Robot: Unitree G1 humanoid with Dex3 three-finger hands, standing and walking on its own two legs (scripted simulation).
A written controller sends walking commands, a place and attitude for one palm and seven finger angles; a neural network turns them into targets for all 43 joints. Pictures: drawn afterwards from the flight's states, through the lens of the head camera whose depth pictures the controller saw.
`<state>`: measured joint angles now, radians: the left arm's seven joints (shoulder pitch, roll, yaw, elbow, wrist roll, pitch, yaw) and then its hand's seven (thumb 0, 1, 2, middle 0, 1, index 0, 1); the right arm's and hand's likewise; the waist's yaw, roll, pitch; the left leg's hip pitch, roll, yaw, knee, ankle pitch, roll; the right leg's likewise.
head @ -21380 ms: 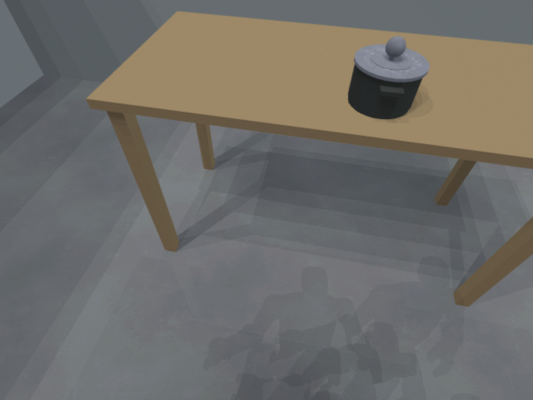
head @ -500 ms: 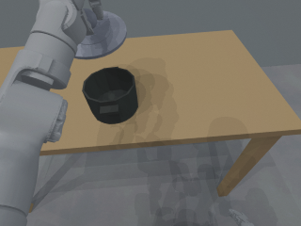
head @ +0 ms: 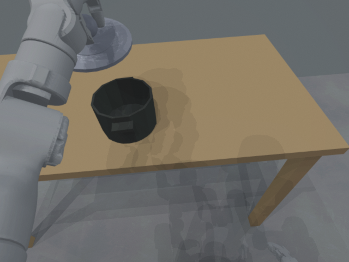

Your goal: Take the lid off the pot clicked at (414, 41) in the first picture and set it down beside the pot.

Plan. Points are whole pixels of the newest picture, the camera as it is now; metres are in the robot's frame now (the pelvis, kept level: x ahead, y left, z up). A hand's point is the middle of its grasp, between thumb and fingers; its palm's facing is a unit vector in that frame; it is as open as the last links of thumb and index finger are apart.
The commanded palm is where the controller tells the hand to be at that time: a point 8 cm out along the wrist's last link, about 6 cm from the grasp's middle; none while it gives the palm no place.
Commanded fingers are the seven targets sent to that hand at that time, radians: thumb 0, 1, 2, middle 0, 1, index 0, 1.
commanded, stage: move the lid sideways beside the pot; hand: left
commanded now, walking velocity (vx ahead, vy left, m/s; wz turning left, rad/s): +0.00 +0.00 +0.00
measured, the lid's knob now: (85, 26) +0.51 +0.16 +0.29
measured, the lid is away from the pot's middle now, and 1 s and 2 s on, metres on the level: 0.03 0.16 0.24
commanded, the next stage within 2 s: lower the lid onto the table in 1.78 s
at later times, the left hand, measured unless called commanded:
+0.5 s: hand (47, 31) +0.46 +0.22 +0.30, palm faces -0.14 -0.05 -0.99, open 7.3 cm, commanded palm +0.45 +0.22 +0.37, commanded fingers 0.00 0.76 0.82 -0.93 -1.06 -0.88 -1.04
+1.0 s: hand (16, 35) +0.46 +0.28 +0.30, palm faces -0.15 -0.06 -0.99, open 7.3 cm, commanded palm +0.45 +0.28 +0.37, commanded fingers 0.00 0.76 0.82 -0.93 -1.06 -0.88 -1.04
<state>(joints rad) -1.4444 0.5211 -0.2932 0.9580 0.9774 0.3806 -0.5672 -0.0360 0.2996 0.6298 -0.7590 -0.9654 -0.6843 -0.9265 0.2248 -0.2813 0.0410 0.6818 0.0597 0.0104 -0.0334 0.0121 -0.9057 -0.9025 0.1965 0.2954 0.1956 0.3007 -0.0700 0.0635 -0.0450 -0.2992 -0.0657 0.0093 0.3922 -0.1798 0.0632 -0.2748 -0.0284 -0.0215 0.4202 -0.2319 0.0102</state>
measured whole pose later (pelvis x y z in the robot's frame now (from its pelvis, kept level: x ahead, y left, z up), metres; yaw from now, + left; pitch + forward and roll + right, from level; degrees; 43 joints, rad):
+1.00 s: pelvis +0.00 +0.01 +0.00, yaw +1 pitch +5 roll -1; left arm -1.36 0.77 -0.21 0.91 1.00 0.27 -0.61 -0.04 0.30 0.63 -0.76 -0.97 -0.68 -0.92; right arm 0.26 -0.29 0.04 0.68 0.08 0.07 -0.05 0.01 -0.91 -0.90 0.20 0.30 0.20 0.30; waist -0.08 0.05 -0.02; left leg -0.32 -0.06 0.00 0.41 -0.19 0.07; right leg -0.26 -0.03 -0.03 0.38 -0.21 0.02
